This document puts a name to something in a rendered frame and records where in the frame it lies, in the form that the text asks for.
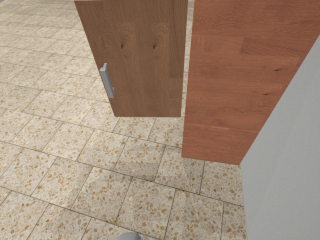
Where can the handle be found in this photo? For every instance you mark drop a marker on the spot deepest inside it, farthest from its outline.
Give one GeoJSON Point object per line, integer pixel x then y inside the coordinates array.
{"type": "Point", "coordinates": [106, 80]}

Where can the cupboard door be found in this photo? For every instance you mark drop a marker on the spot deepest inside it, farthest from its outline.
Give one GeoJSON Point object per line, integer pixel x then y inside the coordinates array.
{"type": "Point", "coordinates": [143, 43]}

